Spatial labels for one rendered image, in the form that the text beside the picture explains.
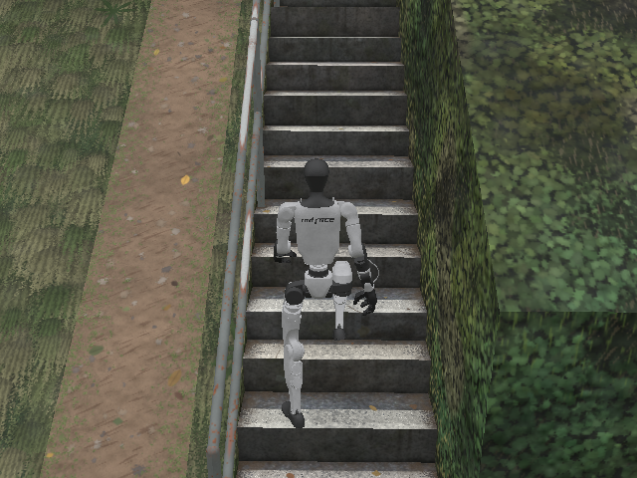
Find stairs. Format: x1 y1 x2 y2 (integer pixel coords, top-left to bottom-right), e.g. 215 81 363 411
236 0 438 478

